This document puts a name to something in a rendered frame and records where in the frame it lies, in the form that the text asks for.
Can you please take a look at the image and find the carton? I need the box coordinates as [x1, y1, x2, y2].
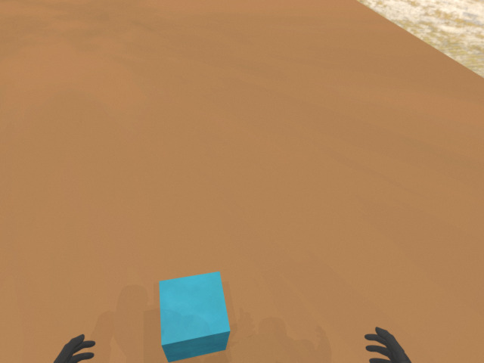
[159, 271, 230, 362]

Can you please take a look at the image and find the robot left hand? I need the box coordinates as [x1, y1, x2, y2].
[54, 334, 95, 363]

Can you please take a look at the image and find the robot right hand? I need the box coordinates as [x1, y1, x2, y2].
[365, 327, 411, 363]

